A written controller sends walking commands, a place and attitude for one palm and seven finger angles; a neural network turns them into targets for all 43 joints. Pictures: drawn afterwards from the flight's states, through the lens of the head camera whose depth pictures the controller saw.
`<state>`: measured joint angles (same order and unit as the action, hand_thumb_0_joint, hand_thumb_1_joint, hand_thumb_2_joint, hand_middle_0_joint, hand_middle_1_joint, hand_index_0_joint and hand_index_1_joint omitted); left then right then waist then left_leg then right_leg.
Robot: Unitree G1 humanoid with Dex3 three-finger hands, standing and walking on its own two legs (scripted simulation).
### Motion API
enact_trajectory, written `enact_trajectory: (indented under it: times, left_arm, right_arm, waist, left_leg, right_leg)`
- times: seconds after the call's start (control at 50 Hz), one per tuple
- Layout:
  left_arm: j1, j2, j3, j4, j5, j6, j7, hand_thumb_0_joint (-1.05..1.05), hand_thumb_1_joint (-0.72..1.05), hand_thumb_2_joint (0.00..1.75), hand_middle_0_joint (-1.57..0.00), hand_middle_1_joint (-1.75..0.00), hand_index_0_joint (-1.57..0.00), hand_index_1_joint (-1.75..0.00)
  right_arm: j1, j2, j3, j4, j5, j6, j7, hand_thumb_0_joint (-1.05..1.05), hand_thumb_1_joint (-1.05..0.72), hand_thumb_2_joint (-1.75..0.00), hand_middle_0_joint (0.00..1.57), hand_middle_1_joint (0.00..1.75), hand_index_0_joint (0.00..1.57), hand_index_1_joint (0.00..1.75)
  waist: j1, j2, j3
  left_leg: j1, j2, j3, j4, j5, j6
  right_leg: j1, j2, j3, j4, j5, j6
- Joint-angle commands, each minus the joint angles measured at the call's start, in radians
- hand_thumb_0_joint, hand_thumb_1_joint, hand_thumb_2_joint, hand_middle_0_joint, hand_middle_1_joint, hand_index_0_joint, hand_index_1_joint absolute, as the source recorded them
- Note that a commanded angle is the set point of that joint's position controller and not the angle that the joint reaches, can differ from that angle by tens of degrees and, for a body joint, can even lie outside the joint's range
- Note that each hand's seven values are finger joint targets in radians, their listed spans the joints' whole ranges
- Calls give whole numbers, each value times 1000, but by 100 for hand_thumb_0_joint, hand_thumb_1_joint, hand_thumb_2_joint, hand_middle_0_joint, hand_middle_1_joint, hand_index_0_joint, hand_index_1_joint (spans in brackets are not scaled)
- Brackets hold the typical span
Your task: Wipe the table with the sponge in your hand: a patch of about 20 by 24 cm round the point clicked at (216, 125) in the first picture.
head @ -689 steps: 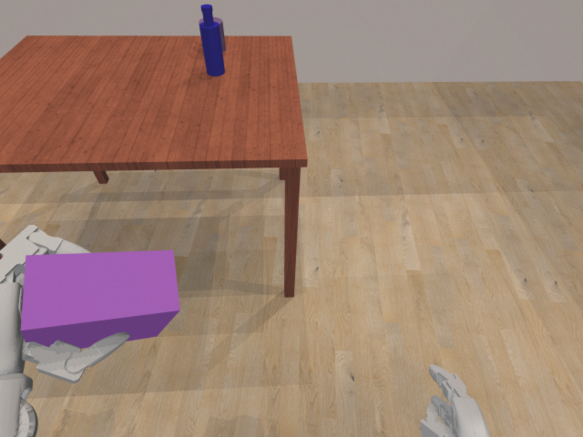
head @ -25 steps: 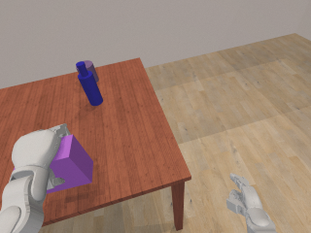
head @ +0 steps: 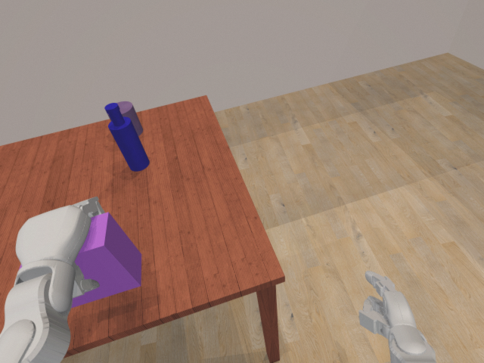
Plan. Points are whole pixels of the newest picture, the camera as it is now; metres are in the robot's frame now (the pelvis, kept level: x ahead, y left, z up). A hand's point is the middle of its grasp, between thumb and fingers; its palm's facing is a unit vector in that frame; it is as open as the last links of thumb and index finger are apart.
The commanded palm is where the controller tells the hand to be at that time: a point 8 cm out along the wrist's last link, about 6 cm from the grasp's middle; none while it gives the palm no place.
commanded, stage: move the sponge above the wiping area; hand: left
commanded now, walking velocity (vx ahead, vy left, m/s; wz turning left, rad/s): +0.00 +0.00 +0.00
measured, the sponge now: (95, 268) +0.22 +0.29 +0.06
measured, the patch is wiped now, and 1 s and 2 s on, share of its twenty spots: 0.00 0.00 0.00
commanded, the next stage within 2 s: none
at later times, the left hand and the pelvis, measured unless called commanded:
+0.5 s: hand (84, 261) +0.22 +0.29 +0.09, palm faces +0.02 -0.10 -0.99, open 10.6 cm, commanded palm +0.19 +0.28 +0.16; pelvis +0.00 +0.01 +0.00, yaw +0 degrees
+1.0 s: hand (93, 264) +0.22 +0.28 +0.08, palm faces +0.01 -0.10 -0.99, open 10.6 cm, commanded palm +0.19 +0.28 +0.14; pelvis +0.00 +0.01 +0.00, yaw +0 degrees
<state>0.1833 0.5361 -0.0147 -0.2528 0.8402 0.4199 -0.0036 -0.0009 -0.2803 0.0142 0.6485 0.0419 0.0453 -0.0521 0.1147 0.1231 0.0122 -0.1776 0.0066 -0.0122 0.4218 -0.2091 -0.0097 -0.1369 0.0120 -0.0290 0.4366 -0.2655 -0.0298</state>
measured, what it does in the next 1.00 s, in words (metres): stands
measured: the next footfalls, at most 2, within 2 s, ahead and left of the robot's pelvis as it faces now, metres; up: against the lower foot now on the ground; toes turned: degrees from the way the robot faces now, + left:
none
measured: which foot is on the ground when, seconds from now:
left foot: down 0.00-1.00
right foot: down 0.00-1.00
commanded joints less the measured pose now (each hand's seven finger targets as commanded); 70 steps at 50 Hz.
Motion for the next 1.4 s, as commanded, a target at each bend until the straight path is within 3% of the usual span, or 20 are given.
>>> enact_trajectory:
  times: [0.0, 0.1, 0.12, 0.2, 0.22, 0.3, 0.32, 0.5, 0.52, 0.7, 0.72, 0.9, 0.92, 1.0, 1.02, 1.1, 1.2, 1.22, 1.3, 1.38]
  left_arm:
    - [-186, 271, 184, -174, 39, -7, 35, 0, 10, 130, -120, -160, -120, -160]
    - [-201, 307, 224, -186, 52, -41, 44, 0, 10, 130, -120, -160, -120, -160]
    - [-212, 233, 162, -201, 44, -50, 45, 0, 10, 130, -120, -160, -120, -160]
    - [-181, 269, 205, -179, 53, -56, 66, 0, 10, 130, -120, -160, -120, -160]
    - [-172, 198, 154, -212, 41, -60, 68, 0, 10, 130, -120, -160, -120, -160]
    - [-119, 251, 200, -181, 55, -32, 78, 0, 10, 130, -120, -160, -120, -160]
    - [-154, 153, 109, -223, 49, -35, 74, 0, 10, 130, -120, -160, -120, -160]
    - [-159, 206, 140, -215, 83, -20, 87, 0, 10, 130, -120, -160, -120, -160]
    - [-187, 144, 81, -224, 80, -21, 86, 0, 10, 130, -120, -160, -120, -160]
    - [-182, 168, 96, -189, 99, 1, 91, 0, 10, 130, -120, -160, -120, -160]
    - [-195, 98, 36, -194, 89, -2, 88, 0, 10, 130, -120, -160, -120, -160]
    - [-202, 180, 103, -161, 109, -15, 98, 0, 10, 130, -120, -160, -120, -160]
    - [-212, 117, 51, -163, 103, -17, 97, 0, 10, 130, -120, -160, -120, -160]
    - [-226, 166, 93, -103, 106, -12, 106, 0, 10, 130, -120, -160, -120, -160]
    - [-228, 111, 51, -104, 92, -15, 106, 0, 10, 130, -120, -160, -120, -160]
    - [-169, 188, 129, -110, 92, -27, 114, 0, 10, 130, -120, -160, -120, -160]
    - [-108, 191, 149, -111, 79, -45, 117, 0, 10, 130, -120, -160, -120, -160]
    - [-140, 142, 102, -114, 78, -51, 113, 0, 10, 130, -120, -160, -120, -160]
    - [-94, 195, 161, -85, 70, -67, 122, 0, 10, 130, -120, -160, -120, -160]
    - [-205, 174, 121, -48, 75, -98, 126, 0, 10, 130, -120, -160, -120, -160]
  right_arm:
    - [-235, -91, -21, -179, 3, -55, -19, 0, -90, -90, 20, 30, 20, 30]
    - [-220, -91, -24, -175, -3, -61, -21, 0, -90, -90, 20, 30, 20, 30]
    - [-208, -77, -21, -189, -1, -67, -18, 0, -90, -90, 20, 30, 20, 30]
    - [-214, -86, -27, -169, -4, -67, -15, 0, -90, -90, 20, 30, 20, 30]
    - [-198, -77, -31, -184, -1, -72, -12, 0, -90, -90, 20, 30, 20, 30]
    - [-217, -90, -30, -168, -4, -62, -4, 0, -90, -90, 20, 30, 20, 30]
    - [-207, -76, -28, -186, 2, -66, -1, 0, -90, -90, 20, 30, 20, 30]
    - [-231, -80, -26, -170, -5, -54, -3, 0, -90, -90, 20, 30, 20, 30]
    - [-219, -71, -23, -181, -3, -56, -1, 0, -90, -90, 20, 30, 20, 30]
    - [-246, -77, -22, -166, -5, -39, 3, 0, -90, -90, 20, 30, 20, 30]
    - [-224, -69, -22, -176, -2, -43, 4, 0, -90, -90, 20, 30, 20, 30]
    - [-237, -80, -26, -162, -7, -37, -2, 0, -90, -90, 20, 30, 20, 30]
    - [-225, -70, -24, -173, -4, -41, 1, 0, -90, -90, 20, 30, 20, 30]
    - [-234, -82, -27, -154, -3, -38, -4, 0, -90, -90, 20, 30, 20, 30]
    - [-220, -75, -28, -165, 3, -44, -5, 0, -90, -90, 20, 30, 20, 30]
    - [-222, -84, -35, -156, -2, -45, -5, 0, -90, -90, 20, 30, 20, 30]
    - [-205, -87, -42, -154, -2, -48, -2, 0, -90, -90, 20, 30, 20, 30]
    - [-200, -80, -39, -162, -1, -53, -4, 0, -90, -90, 20, 30, 20, 30]
    - [-196, -90, -46, -149, -1, -56, -9, 0, -90, -90, 20, 30, 20, 30]
    - [-176, -89, -49, -137, 2, -67, -24, 0, -90, -90, 20, 30, 20, 30]
  waist:
    - [6, -62, -172]
    - [12, -52, -205]
    - [3, -43, -216]
    - [16, -36, -202]
    - [6, -37, -237]
    - [21, -49, -196]
    - [-1, -52, -216]
    - [14, -42, -200]
    - [5, -52, -215]
    - [15, -27, -193]
    - [-4, -49, -201]
    - [16, -37, -210]
    - [5, -52, -217]
    - [9, -55, -168]
    - [-4, -67, -180]
    - [14, -47, -209]
    - [12, -65, -189]
    - [1, -81, -197]
    - [6, -84, -163]
    - [-14, -72, -171]
  left_leg:
    - [79, -46, -8, -24, 211, 56]
    - [95, -46, -11, -17, 231, 56]
    - [89, -41, -2, -16, 237, 58]
    - [98, -39, -16, -25, 246, 52]
    - [101, -31, -1, -17, 266, 56]
    - [86, -34, -21, -32, 259, 48]
    - [86, -26, -7, -28, 265, 52]
    - [110, -27, -32, -41, 255, 50]
    - [102, -24, -21, -39, 254, 52]
    - [110, -27, -36, -53, 232, 47]
    - [101, -22, -22, -48, 235, 52]
    - [111, -34, -29, -49, 216, 51]
    - [100, -29, -21, -48, 222, 52]
    - [97, -33, -26, -53, 179, 50]
    - [86, -31, -12, -46, 181, 56]
    - [101, -37, -17, -37, 220, 54]
    - [89, -37, -16, -26, 226, 55]
    - [84, -33, -5, -22, 221, 58]
    - [81, -37, -12, -17, 207, 58]
    - [83, -37, -5, -14, 171, 62]
  right_leg:
    - [20, -2, 102, -80, 207, -23]
    - [31, 0, 104, -77, 223, -27]
    - [37, -12, 59, -67, 227, -19]
    - [26, 2, 87, -74, 227, -31]
    - [46, -10, 48, -58, 257, -21]
    - [37, 3, 84, -66, 242, -33]
    - [39, -9, 40, -54, 253, -22]
    - [24, 13, 81, -69, 211, -39]
    - [28, 0, 34, -59, 208, -29]
    - [18, 17, 78, -74, 178, -44]
    - [24, 5, 35, -63, 193, -34]
    - [32, 16, 88, -79, 175, -46]
    - [35, 6, 44, -67, 183, -37]
    - [2, 16, 83, -92, 136, -42]
    - [16, 6, 48, -79, 152, -33]
    - [41, 10, 90, -77, 207, -40]
    - [35, 8, 92, -76, 232, -36]
    - [27, -1, 61, -70, 233, -26]
    - [12, 8, 96, -82, 223, -31]
    - [-18, 0, 69, -89, 174, -23]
